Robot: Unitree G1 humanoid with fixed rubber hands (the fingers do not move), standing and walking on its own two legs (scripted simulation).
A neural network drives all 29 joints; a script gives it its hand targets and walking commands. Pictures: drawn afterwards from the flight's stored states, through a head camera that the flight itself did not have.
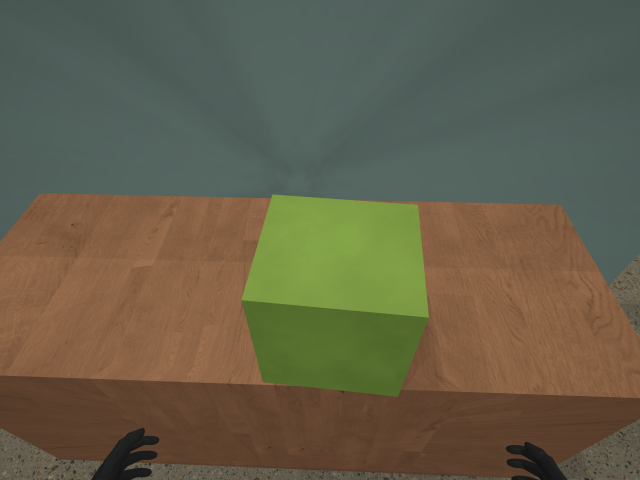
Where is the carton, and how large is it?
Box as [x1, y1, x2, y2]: [241, 195, 428, 396]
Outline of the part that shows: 272,195 241,300 263,381 397,396 428,318 417,205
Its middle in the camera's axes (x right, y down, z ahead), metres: +0.03 +0.09 +0.63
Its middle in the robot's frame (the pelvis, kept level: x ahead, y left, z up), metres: +0.42 +0.01 -0.06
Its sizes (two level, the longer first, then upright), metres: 0.231 0.204 0.250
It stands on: a pedestal, 0.59 m high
